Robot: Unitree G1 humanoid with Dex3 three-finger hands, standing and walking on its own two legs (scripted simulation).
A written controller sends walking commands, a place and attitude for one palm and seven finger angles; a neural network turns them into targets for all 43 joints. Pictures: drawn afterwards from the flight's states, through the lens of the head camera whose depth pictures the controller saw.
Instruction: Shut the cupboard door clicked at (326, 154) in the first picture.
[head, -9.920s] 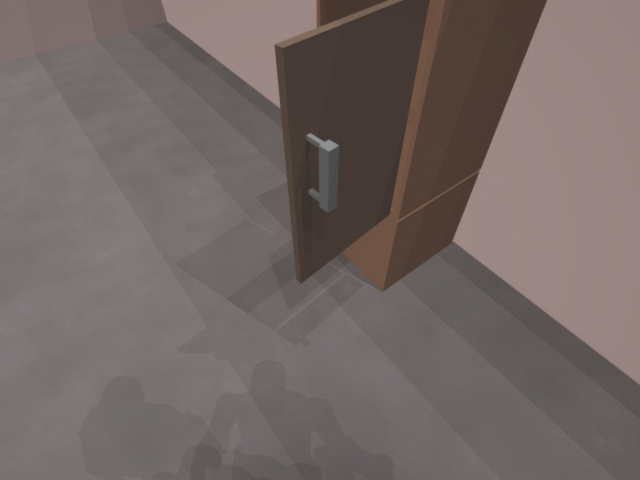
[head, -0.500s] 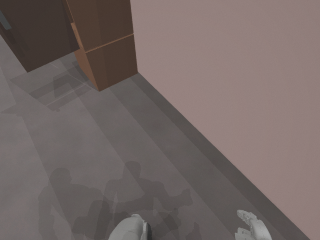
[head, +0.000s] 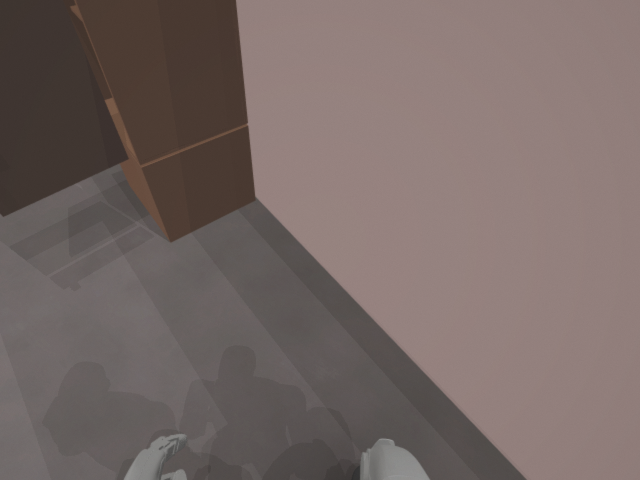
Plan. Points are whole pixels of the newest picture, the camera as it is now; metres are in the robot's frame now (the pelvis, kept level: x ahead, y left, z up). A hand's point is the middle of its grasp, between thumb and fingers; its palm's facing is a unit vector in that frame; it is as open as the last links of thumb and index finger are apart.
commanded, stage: walk to a spot facing it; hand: left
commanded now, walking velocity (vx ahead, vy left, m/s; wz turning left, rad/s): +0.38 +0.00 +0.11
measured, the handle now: out of the picture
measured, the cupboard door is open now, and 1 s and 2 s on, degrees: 96 96 96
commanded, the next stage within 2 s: turn to face it in 0.62 s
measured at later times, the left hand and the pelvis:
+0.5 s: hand (202, 471) +0.17 +0.16 -0.18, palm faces +0.19 -0.97 -0.18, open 7.2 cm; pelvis +0.23 -0.01 +0.00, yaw +9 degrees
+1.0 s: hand (155, 305) +0.43 +0.29 -0.17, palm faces +0.32 -0.93 -0.16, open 7.3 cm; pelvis +0.38 +0.08 +0.01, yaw +17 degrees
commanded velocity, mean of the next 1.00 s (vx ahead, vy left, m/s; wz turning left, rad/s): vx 0.23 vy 0.00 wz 0.34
